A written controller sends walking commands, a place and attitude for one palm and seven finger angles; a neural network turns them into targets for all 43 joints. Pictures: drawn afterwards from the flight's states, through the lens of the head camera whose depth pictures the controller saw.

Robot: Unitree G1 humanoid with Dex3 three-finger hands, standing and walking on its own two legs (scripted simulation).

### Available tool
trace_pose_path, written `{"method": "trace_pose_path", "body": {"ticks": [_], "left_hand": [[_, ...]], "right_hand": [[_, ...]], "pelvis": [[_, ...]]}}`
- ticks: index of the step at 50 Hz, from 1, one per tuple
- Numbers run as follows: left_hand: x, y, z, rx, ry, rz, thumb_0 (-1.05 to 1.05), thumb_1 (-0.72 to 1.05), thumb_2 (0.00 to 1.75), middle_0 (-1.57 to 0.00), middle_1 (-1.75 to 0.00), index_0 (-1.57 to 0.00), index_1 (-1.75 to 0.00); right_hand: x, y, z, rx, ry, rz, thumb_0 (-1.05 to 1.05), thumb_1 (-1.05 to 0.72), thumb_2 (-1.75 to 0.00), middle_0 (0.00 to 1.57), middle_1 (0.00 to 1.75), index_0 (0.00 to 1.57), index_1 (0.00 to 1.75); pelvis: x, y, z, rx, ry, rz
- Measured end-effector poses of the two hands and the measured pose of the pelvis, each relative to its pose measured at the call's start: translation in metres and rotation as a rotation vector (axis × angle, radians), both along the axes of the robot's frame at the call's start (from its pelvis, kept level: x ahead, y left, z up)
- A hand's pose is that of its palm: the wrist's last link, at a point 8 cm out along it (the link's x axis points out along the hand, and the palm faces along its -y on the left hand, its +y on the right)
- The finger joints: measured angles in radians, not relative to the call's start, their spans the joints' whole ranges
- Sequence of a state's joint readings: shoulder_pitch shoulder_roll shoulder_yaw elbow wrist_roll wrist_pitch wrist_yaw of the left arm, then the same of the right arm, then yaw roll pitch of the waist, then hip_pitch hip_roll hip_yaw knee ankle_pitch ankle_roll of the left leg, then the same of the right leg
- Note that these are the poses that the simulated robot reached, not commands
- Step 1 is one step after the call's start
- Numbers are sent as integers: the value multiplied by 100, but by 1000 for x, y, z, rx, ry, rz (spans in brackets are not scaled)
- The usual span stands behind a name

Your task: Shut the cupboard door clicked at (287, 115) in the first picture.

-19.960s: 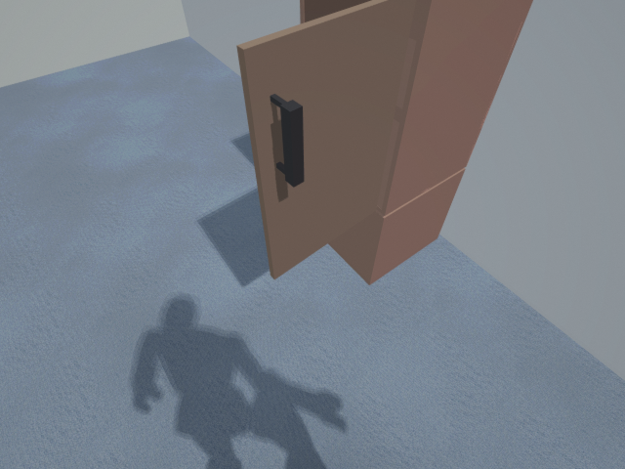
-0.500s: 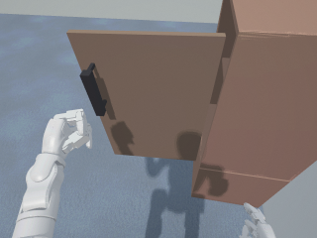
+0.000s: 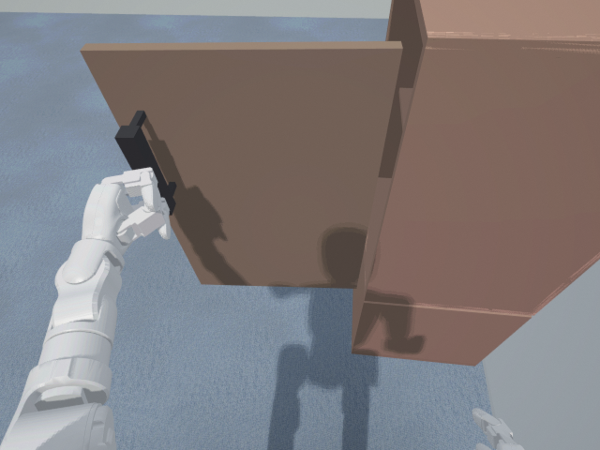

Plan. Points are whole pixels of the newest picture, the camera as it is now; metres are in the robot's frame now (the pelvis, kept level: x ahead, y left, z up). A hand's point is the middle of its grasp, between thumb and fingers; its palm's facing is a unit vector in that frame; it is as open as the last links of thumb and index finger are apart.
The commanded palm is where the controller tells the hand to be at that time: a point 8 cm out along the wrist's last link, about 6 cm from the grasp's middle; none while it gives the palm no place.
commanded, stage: bring the fist close to the handle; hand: left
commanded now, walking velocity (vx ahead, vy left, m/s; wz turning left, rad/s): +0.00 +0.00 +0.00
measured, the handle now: (153, 165) +0.49 +0.24 +0.10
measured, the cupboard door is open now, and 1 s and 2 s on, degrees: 94 88 76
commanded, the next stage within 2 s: push the door shut along its arc in 0.30 s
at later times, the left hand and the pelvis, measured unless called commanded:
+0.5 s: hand (156, 213) +0.39 +0.20 +0.10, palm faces +0.01 -1.00 -0.04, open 3.1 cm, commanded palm +0.38 +0.25 +0.10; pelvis +0.00 +0.01 +0.00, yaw +0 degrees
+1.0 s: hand (163, 178) +0.45 +0.21 +0.12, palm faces -0.13 -0.99 -0.02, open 3.2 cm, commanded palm +0.44 +0.25 +0.10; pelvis +0.00 +0.02 -0.01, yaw +1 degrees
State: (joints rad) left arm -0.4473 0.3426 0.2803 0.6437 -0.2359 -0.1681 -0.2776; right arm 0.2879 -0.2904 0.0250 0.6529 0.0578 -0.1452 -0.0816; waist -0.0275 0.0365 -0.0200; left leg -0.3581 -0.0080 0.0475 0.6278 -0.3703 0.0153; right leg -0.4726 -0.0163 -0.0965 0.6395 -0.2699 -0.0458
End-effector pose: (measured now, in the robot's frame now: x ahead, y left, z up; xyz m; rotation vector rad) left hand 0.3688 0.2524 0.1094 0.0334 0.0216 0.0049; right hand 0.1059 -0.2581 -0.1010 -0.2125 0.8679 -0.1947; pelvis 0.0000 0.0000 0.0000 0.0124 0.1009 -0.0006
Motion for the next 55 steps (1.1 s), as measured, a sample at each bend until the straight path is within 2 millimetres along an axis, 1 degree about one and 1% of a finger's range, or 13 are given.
{"method": "trace_pose_path", "body": {"ticks": [4,8,11,16,22,27,31,37,46,51,55], "left_hand": [[4,-4,2,-12,-41,3,2,90,90,-130,-150,-129,-150],[5,1,0,-5,-33,22,2,90,90,-130,-150,-130,-150],[2,4,-2,9,-22,24,2,90,90,-130,-150,-130,-150],[-4,3,1,0,-46,11,2,90,90,-130,-150,-130,-150],[-2,6,-1,-13,-33,21,2,90,90,-130,-150,-130,-150],[7,5,-1,5,-18,-10,2,90,90,-130,-150,-130,-150],[21,4,5,-4,-34,-40,2,90,90,-130,-150,-130,-150],[39,7,9,-12,-25,-78,2,90,90,-132,-150,-131,-150],[56,11,9,-13,-22,-117,2,90,90,-133,-150,-132,-150],[67,9,7,-12,-7,-142,2,90,90,-132,-150,-133,-150],[76,3,6,-9,5,-176,2,90,90,-131,-150,-133,-150]], "right_hand": [[-10,-2,-1,-3,26,-23,1,-90,-90,20,30,20,30],[-17,-2,-1,3,39,-41,1,-90,-90,20,30,20,30],[-18,0,0,10,41,-49,1,-90,-90,20,30,20,30],[-14,6,-1,15,38,-35,1,-90,-90,20,30,20,30],[-2,13,3,16,10,-15,1,-90,-90,20,30,20,30],[5,16,4,8,-3,-2,1,-90,-90,20,30,20,30],[2,17,4,-3,11,-4,1,-90,-90,20,30,20,30],[-14,14,0,-14,66,-19,1,-90,-90,20,30,20,30],[-52,10,-8,-32,193,-53,1,-90,-90,20,30,20,30],[-71,9,-11,-43,252,-68,1,-90,-90,20,30,20,30],[-84,10,-12,-51,285,-80,1,-90,-90,20,30,20,30]], "pelvis": [[2,1,0,1,5,-9],[3,1,0,1,5,-16],[3,2,1,-1,4,-18],[3,6,2,-4,-2,-14],[1,8,2,-6,-5,-7],[0,10,1,-7,-2,-2],[0,12,0,-9,5,1],[1,16,-1,-10,27,1],[-1,19,-4,-14,58,5],[-4,22,-6,-18,76,11],[-6,24,-8,-20,90,14]]}}
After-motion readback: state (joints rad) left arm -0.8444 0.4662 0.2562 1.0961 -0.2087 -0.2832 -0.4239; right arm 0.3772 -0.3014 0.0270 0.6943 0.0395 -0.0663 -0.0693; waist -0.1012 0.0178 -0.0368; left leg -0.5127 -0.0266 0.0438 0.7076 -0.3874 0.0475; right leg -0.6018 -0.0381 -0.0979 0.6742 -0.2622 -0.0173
